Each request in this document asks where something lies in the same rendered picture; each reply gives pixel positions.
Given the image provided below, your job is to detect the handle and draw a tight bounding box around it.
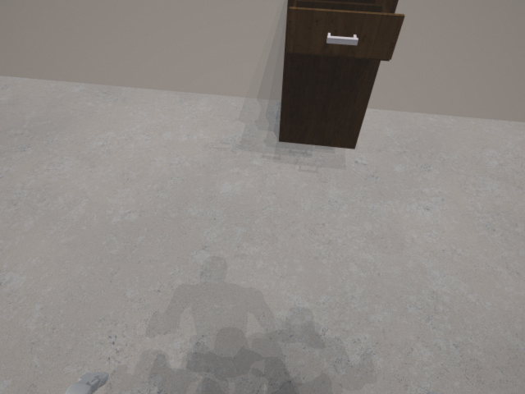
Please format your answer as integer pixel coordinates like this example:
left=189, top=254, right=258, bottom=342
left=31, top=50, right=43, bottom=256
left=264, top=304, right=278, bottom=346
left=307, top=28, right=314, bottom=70
left=326, top=33, right=358, bottom=45

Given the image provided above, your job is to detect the robot left hand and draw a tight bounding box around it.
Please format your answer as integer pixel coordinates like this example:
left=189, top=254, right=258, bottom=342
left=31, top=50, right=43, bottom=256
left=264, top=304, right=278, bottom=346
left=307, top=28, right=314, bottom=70
left=63, top=372, right=109, bottom=394

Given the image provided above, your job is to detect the drawer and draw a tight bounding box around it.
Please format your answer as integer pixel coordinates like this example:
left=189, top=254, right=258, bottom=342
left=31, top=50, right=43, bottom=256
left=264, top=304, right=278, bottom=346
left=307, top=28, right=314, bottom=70
left=286, top=0, right=405, bottom=61

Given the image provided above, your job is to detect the cabinet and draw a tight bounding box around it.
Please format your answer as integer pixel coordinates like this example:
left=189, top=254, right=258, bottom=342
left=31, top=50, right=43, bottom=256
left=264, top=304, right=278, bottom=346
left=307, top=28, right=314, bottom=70
left=279, top=0, right=399, bottom=149

